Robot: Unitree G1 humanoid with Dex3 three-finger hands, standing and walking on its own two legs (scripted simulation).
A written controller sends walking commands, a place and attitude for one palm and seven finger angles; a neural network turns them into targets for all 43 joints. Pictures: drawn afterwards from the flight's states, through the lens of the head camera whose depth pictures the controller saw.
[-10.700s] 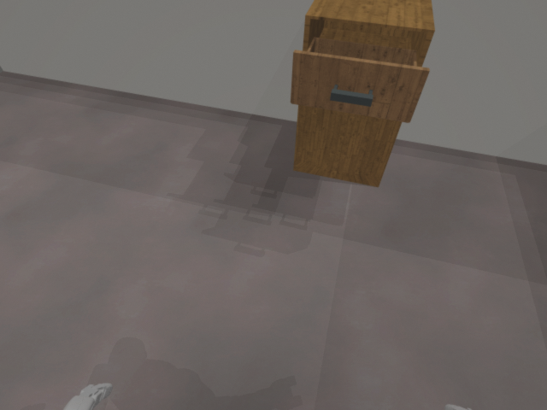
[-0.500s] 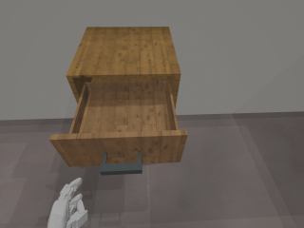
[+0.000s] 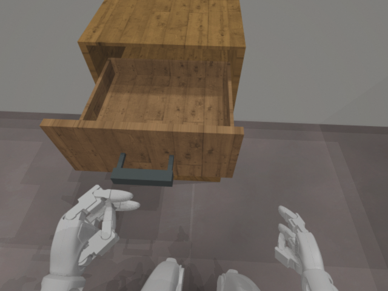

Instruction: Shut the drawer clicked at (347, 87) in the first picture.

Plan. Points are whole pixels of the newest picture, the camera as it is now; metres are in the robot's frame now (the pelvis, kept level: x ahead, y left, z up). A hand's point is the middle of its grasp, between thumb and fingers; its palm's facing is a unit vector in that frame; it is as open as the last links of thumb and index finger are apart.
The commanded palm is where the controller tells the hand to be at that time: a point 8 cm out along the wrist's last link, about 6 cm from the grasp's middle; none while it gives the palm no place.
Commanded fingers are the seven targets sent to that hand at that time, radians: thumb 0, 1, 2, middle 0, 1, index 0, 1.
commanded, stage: raise the hand and make a fist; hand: left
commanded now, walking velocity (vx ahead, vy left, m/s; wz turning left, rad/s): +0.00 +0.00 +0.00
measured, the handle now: (144, 167) +0.36 +0.15 +0.02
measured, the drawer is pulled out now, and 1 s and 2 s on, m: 0.30 0.30 0.30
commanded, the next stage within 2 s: bring the fist close to the handle in 1.24 s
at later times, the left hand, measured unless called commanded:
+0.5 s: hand (112, 243) +0.19 +0.15 +0.09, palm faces +0.02 -1.00 -0.01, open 3.1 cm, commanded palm +0.15 +0.20 +0.10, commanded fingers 0.00 0.90 0.90 -1.38 -1.58 -1.38 -1.58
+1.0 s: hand (103, 227) +0.20 +0.16 +0.13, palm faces +0.03 -1.00 +0.08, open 3.3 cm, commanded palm +0.15 +0.21 +0.12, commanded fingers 0.00 0.90 0.90 -1.40 -1.60 -1.40 -1.60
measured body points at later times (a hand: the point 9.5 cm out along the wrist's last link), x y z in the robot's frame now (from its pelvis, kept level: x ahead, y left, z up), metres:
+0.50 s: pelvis +0.03 +0.02 +0.02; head +0.09 +0.01 +0.46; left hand +0.18 +0.20 +0.09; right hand +0.23 -0.22 -0.05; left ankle +0.05 +0.11 -0.64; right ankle +0.03 -0.05 -0.64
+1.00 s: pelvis +0.03 +0.05 +0.03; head +0.06 +0.05 +0.47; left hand +0.19 +0.21 +0.12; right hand +0.21 -0.17 -0.03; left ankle +0.05 +0.11 -0.64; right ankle +0.03 -0.05 -0.64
